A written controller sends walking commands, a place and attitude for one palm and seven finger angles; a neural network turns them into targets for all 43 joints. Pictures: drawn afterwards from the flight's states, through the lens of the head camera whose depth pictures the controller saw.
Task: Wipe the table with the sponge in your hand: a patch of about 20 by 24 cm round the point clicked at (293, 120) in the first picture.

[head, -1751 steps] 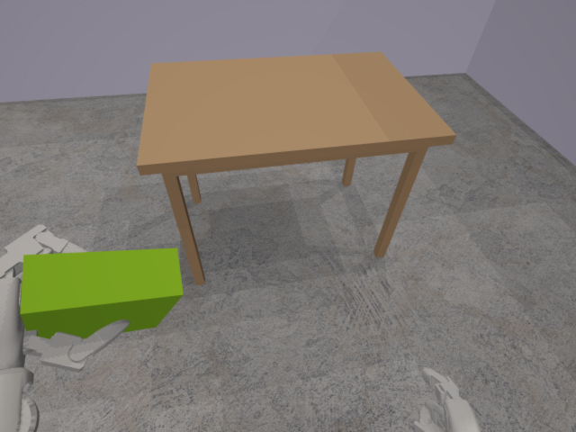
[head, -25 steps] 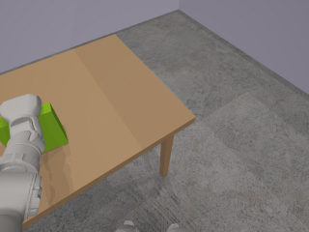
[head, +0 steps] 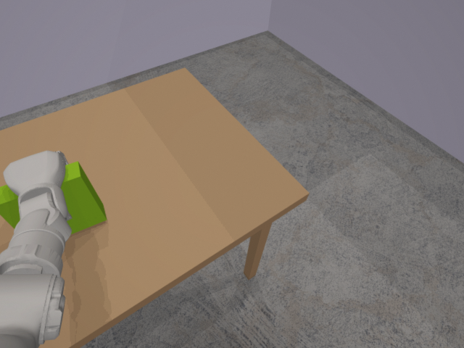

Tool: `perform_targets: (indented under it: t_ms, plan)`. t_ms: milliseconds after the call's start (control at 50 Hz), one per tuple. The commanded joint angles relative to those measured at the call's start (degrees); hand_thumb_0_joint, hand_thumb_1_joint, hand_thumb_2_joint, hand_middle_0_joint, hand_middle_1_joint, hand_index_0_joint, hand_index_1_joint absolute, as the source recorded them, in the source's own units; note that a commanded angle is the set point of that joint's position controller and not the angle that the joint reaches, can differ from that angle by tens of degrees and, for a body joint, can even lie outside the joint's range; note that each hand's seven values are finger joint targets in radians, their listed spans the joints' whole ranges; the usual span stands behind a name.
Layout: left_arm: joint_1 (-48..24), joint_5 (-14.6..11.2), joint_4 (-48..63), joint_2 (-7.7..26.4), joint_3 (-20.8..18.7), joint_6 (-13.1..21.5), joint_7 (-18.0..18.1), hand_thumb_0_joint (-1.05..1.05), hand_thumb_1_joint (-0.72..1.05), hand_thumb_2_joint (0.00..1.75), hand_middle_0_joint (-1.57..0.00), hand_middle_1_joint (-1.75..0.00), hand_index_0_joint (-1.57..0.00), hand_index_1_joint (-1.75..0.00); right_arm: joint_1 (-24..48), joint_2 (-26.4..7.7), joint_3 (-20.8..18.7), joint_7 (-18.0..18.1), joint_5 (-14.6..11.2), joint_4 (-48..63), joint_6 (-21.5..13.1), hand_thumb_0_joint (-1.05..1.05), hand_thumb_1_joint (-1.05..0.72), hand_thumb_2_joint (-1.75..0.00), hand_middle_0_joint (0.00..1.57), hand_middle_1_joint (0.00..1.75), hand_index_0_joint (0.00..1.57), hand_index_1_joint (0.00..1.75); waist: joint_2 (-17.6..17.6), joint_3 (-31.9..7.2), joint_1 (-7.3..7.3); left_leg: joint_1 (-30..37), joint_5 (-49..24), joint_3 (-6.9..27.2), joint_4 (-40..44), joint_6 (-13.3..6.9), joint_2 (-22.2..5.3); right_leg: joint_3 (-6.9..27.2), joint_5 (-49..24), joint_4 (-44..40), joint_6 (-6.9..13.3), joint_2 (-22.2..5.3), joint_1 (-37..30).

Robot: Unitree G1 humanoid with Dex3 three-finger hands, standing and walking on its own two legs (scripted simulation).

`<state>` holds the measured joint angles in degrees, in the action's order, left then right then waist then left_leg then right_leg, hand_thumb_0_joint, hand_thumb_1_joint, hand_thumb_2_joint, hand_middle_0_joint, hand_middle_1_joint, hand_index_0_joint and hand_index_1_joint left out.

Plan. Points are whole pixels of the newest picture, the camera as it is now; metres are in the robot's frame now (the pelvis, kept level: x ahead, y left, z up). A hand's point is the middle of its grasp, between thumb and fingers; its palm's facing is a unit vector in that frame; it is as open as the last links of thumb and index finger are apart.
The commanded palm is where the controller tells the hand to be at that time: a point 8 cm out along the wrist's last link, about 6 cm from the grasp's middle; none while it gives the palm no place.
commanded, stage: slide back across to the first lane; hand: left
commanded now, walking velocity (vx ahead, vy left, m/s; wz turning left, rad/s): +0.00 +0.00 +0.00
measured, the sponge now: (61, 212) +0.38 +0.34 -0.03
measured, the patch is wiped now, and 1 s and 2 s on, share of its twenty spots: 1.00 1.00 1.00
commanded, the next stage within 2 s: wipe back along the first lane in 0.98 s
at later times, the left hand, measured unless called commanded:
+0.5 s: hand (33, 197) +0.38 +0.38 +0.01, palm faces -0.07 -0.05 -1.00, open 9.7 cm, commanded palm +0.34 +0.38 +0.06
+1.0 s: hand (27, 201) +0.37 +0.38 +0.01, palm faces -0.09 -0.05 -0.99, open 9.7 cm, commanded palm +0.34 +0.38 +0.06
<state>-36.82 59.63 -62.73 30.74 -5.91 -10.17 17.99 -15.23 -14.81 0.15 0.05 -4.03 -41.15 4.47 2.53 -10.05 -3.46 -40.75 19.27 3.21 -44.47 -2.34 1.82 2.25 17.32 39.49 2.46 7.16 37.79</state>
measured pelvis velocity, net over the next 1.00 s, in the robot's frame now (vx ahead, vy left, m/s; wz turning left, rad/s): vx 0.03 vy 0.02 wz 0.01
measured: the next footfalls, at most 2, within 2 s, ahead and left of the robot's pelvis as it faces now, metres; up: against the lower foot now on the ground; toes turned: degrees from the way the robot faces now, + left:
none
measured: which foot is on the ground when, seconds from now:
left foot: down 0.00-1.00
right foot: down 0.00-1.00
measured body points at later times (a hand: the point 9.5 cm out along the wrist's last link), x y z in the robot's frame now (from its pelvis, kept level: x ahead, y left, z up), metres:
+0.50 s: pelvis +0.03 +0.03 +0.01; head +0.07 +0.04 +0.46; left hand +0.38 +0.37 +0.07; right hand +0.16 -0.21 -0.11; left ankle +0.01 +0.09 -0.71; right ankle +0.01 -0.10 -0.71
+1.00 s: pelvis +0.03 +0.02 +0.01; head +0.07 +0.03 +0.46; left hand +0.37 +0.38 +0.07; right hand +0.13 -0.24 -0.11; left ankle +0.01 +0.09 -0.71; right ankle +0.01 -0.10 -0.71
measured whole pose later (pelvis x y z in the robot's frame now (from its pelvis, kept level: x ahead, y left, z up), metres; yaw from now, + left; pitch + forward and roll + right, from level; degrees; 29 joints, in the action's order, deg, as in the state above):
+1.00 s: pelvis +0.03 +0.02 +0.01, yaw +1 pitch +13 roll -3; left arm -26.9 58.5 -52.9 30.3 -4.7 -9.5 17.3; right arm -13.5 -14.8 -0.7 -0.9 -3.8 -40.7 8.3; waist 2.2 -9.1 -1.1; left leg -33.6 19.8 3.3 -40.7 -4.1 3.1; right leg 2.6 17.7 34.3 1.2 5.7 29.8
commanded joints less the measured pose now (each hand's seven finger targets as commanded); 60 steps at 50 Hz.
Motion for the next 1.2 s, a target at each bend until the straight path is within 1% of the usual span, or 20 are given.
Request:
perform_targets:
  t_ms: [0, 180, 280, 400, 420, 480, 540, 560, 600, 700, 720, 740, 800, 920, 1000, 1040, 1060, 1120, 1160, 1180]
  plan:
    - [-7.63, 2.2, 3.76, 20.73, -3.24, -2.83, 1.37, 0.0, 0.1, 1.3, -1.2, -1.6, -1.2, -1.6, 0.51, -9.13, -3.13, -0.18, -0.15, 6.25, -1.17, 0.0, -0.9, -0.9, 0.2, 0.3, 0.2, 0.3, -0.94, -13.73, 3.59, 7.85, -10.5, -0.34, 6.25, -1.4, -0.1, -0.47, -11.36, -5.97, 0.97, -3.15, -13.53]
    - [-4.29, 1.94, 8.43, 16.07, -1.34, -1.68, 0.17, 0.0, 0.1, 1.3, -1.2, -1.6, -1.2, -1.6, 1.5, -8.9, -3.7, -0.57, -0.12, 7.21, -0.28, 0.0, -0.9, -0.9, 0.2, 0.3, 0.2, 0.3, 0.99, -12.86, 3.97, 15.54, -18.74, 1.84, 7.34, -0.45, -1.11, -2.48, -13.16, -5.74, 1.99, -2.55, -10.82]
    - [-1.71, 2.55, 9.72, 17.96, -3.71, -1.89, 0.39, 0.0, 0.1, 1.3, -1.2, -1.6, -1.2, -1.6, 2.03, -9.1, -3.91, -0.91, 0.44, 7.13, 0.88, 0.0, -0.9, -0.9, 0.2, 0.3, 0.2, 0.3, 0.73, -13.36, 4.92, 16.86, -23.87, 2.45, 6.94, 0.49, -1.31, -2.55, -15.4, -5.25, 2.31, -2.56, -11.48]
    - [-0.29, 2.24, 12.5, 15.99, -2.47, -3.02, 0.27, 0.0, 0.1, 1.3, -1.2, -1.6, -1.2, -1.6, 2.7, -8.93, -4.02, -1.31, 0.68, 7.64, 2.04, 0.0, -0.9, -0.9, 0.2, 0.3, 0.2, 0.3, 0.65, -13.72, 4.79, 18.48, -27.95, 2.91, 6.73, 1.22, -1.64, -2.84, -16.68, -5.3, 2.29, -2.51, -11.66]
    - [0.29, 1.85, 13.4, 14.59, -1.54, -3.26, 0.2, 0.0, 0.1, 1.3, -1.2, -1.6, -1.2, -1.6, 3.14, -8.78, -4.07, -1.33, 0.58, 7.92, 2.07, 0.0, -0.9, -0.9, 0.2, 0.3, 0.2, 0.3, 0.48, -14.18, 4.68, 18.84, -27.62, 2.55, 6.7, 1.02, -1.48, -2.66, -17.21, -5.64, 2.16, -2.53, -12.12]
    - [-1.02, 1.29, 13.34, 16.4, -2.47, -3.63, 0.01, 0.0, 0.1, 1.3, -1.2, -1.6, -1.2, -1.6, 3.38, -8.97, -3.78, -1.06, 0.51, 7.56, 2.32, 0.0, -0.9, -0.9, 0.2, 0.3, 0.2, 0.3, 0.59, -13.81, 4.64, 18.32, -25.49, 2.76, 7.41, 1.03, -1.39, -2.53, -16.3, -5.88, 2.25, -2.56, -13.0]
    - [-1.66, 1.31, 12.78, 15.61, -1.28, -4.04, -0.41, 0.0, 0.1, 1.3, -1.2, -1.6, -1.2, -1.6, 3.57, -8.81, -3.46, -0.93, 0.4, 7.73, 2.57, 0.0, -0.9, -0.9, 0.2, 0.3, 0.2, 0.3, 0.64, -12.53, 4.36, 17.52, -22.95, 2.38, 8.05, 0.72, -1.09, -2.62, -15.26, -6.64, 2.33, -2.64, -13.36]
    - [-3.57, 1.13, 13.52, 16.54, -2.11, -3.49, -0.55, 0.0, 0.1, 1.3, -1.2, -1.6, -1.2, -1.6, 4.1, -8.71, -3.27, -0.87, 0.36, 7.76, 2.39, 0.0, -0.9, -0.9, 0.2, 0.3, 0.2, 0.3, 2.25, -12.78, 4.6, 18.09, -24.5, 2.81, 8.17, 0.95, -1.44, -2.51, -15.67, -6.39, 2.63, -2.71, -13.02]
    - [-0.27, 1.23, 12.79, 16.11, -2.17, -3.42, -0.61, 0.0, 0.1, 1.3, -1.2, -1.6, -1.2, -1.6, 3.36, -8.76, -3.58, -0.9, 0.51, 7.62, 2.54, 0.0, -0.9, -0.9, 0.2, 0.3, 0.2, 0.3, 1.69, -13.79, 4.97, 18.61, -24.44, 2.47, 7.88, 0.84, -1.16, -2.45, -15.87, -6.64, 2.46, -2.64, -13.8]
    - [-1.17, 1.22, 13.31, 16.0, -1.8, -2.38, -0.67, 0.0, 0.1, 1.3, -1.2, -1.6, -1.2, -1.6, 3.18, -8.87, -3.66, -0.76, 0.5, 7.41, 2.41, 0.0, -0.9, -0.9, 0.2, 0.3, 0.2, 0.3, 1.59, -13.69, 4.5, 17.96, -22.91, 2.1, 7.99, 0.51, -1.07, -2.24, -16.18, -6.8, 2.44, -2.65, -14.31]
    - [0.05, 1.09, 13.1, 16.85, -2.69, -2.41, -0.66, 0.0, 0.1, 1.3, -1.2, -1.6, -1.2, -1.6, 3.29, -8.81, -3.57, -0.88, 0.42, 7.52, 2.46, 0.0, -0.9, -0.9, 0.2, 0.3, 0.2, 0.3, 1.76, -13.78, 5.05, 17.37, -22.05, 2.13, 8.31, 0.48, -0.86, -2.13, -15.96, -7.06, 2.51, -2.67, -15.09]
    - [-0.99, 1.28, 13.05, 16.38, -1.93, -2.27, -0.65, 0.0, 0.1, 1.3, -1.2, -1.6, -1.2, -1.6, 3.37, -8.94, -3.55, -0.8, 0.38, 7.34, 2.51, 0.0, -0.9, -0.9, 0.2, 0.3, 0.2, 0.3, 0.83, -13.16, 4.34, 16.98, -21.76, 1.93, 8.14, 0.3, -0.91, -2.02, -16.41, -7.0, 2.45, -2.71, -14.93]
    - [0.38, 0.59, 13.85, 14.97, -1.35, -1.8, -0.62, 0.0, 0.1, 1.3, -1.2, -1.6, -1.2, -1.6, 3.31, -8.87, -3.78, -0.97, 0.3, 7.39, 2.19, 0.0, -0.9, -0.9, 0.2, 0.3, 0.2, 0.3, 1.59, -13.28, 4.53, 17.91, -22.38, 2.16, 8.19, 0.38, -1.04, -2.11, -16.1, -7.13, 2.45, -2.61, -14.48]
    - [-0.59, 0.51, 13.11, 17.56, -2.94, -1.3, -0.56, 0.0, 0.1, 1.3, -1.2, -1.6, -1.2, -1.6, 3.13, -9.19, -3.73, -0.7, 0.15, 6.62, 2.15, 0.0, -0.9, -0.9, 0.2, 0.3, 0.2, 0.3, 0.42, -12.96, 4.32, 15.91, -19.86, 1.44, 8.29, -0.29, -0.62, -1.36, -16.99, -7.54, 2.29, -2.86, -16.18]
    - [0.67, 0.62, 13.47, 16.11, -1.97, -0.76, -0.76, 0.0, 0.1, 1.3, -1.2, -1.6, -1.2, -1.6, 3.2, -8.99, -3.83, -0.82, 0.14, 6.64, 1.89, 0.0, -0.9, -0.9, 0.2, 0.3, 0.2, 0.3, 2.26, -12.93, 4.42, 16.78, -20.99, 1.41, 8.1, -0.2, -0.64, -1.4, -17.49, -7.37, 2.46, -2.85, -15.68]
    - [-0.83, 0.63, 13.08, 16.49, -1.92, -0.75, -0.77, 0.0, 0.1, 1.3, -1.2, -1.6, -1.2, -1.6, 3.18, -9.18, -3.76, -0.7, -0.02, 6.6, 2.01, 0.0, -0.9, -0.9, 0.2, 0.3, 0.2, 0.3, 0.52, -11.97, 3.84, 15.87, -18.8, 1.54, 8.51, -0.37, -0.64, -1.37, -15.93, -7.76, 2.31, -2.82, -15.36]
    - [-2.93, 0.35, 14.09, 16.3, -1.8, -0.15, -0.91, 0.0, 0.1, 1.3, -1.2, -1.6, -1.2, -1.6, 3.81, -8.94, -3.54, -0.5, -0.04, 6.82, 1.71, 0.0, -0.9, -0.9, 0.2, 0.3, 0.2, 0.3, 1.66, -12.02, 3.94, 16.26, -19.34, 1.78, 8.76, -0.33, -0.87, -1.32, -15.98, -7.67, 2.55, -2.84, -14.97]
    - [0.46, 0.69, 11.96, 14.62, -0.65, -0.35, -1.0, 0.0, 0.1, 1.3, -1.2, -1.6, -1.2, -1.6, 3.22, -9.02, -3.71, -0.6, -0.13, 6.74, 1.82, 0.0, -0.9, -0.9, 0.2, 0.3, 0.2, 0.3, 0.18, -11.11, 3.85, 15.54, -17.98, 1.51, 8.42, -0.43, -0.62, -1.45, -15.35, -7.86, 2.39, -2.82, -14.61]
    - [3.04, -0.48, 14.4, 11.98, -0.18, 0.06, -0.98, 0.0, 0.1, 1.3, -1.2, -1.6, -1.2, -1.6, 4.2, -8.43, -3.74, -0.84, -0.12, 7.53, 1.45, 0.0, -0.9, -0.9, 0.2, 0.3, 0.2, 0.3, 1.38, -13.67, 4.97, 16.91, -20.99, 1.54, 8.44, -0.32, -0.95, -1.4, -17.63, -7.33, 2.7, -2.8, -15.8]
    - [5.74, -0.41, 14.12, 12.24, -0.62, -0.22, -0.82, 0.0, 0.1, 1.3, -1.2, -1.6, -1.2, -1.6, 3.56, -8.72, -4.1, -0.9, -0.06, 7.28, 1.57, 0.0, -0.9, -0.9, 0.2, 0.3, 0.2, 0.3, 0.63, -14.23, 4.94, 17.48, -22.0, 1.49, 7.81, -0.34, -0.84, -1.34, -18.63, -7.18, 2.52, -2.75, -16.24]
